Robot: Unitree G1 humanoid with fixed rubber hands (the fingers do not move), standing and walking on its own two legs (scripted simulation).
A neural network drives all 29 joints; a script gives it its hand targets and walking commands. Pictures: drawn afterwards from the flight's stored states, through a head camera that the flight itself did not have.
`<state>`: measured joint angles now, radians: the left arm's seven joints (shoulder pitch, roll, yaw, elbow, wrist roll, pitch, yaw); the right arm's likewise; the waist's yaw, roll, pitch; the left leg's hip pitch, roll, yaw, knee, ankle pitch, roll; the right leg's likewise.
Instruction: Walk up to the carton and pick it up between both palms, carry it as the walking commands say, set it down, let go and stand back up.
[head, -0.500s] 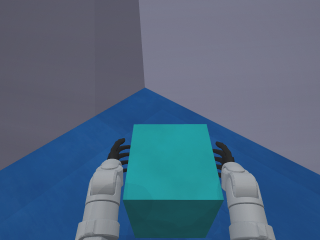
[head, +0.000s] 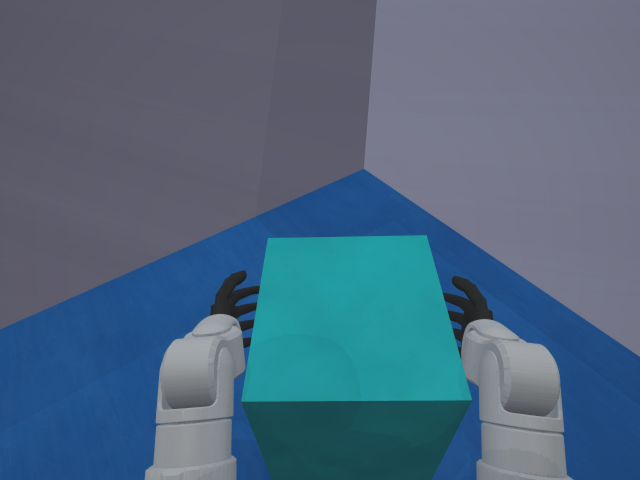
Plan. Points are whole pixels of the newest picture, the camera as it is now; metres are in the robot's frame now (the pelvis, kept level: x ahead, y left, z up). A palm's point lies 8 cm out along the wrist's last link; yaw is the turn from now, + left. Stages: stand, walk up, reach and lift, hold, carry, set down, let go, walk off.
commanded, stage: carry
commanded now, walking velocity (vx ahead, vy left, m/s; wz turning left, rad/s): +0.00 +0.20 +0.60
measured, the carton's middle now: (348, 363) +0.27 -0.01 +0.02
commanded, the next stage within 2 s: none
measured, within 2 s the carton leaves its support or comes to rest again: neither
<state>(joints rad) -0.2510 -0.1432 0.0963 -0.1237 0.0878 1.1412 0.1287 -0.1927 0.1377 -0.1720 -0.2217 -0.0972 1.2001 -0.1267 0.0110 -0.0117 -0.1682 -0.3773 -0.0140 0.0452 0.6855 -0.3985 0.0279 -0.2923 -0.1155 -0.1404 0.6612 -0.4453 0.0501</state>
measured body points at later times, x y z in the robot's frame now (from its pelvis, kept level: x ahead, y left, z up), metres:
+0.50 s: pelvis +0.05 +0.07 -0.02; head +0.08 +0.09 +0.43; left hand +0.29 +0.28 +0.04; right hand +0.37 +0.00 +0.05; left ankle +0.04 +0.15 -0.72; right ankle -0.01 -0.11 -0.70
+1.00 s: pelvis +0.05 +0.17 -0.02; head +0.07 +0.20 +0.43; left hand +0.24 +0.44 +0.05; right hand +0.38 +0.19 +0.06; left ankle +0.01 +0.29 -0.72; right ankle +0.10 +0.00 -0.71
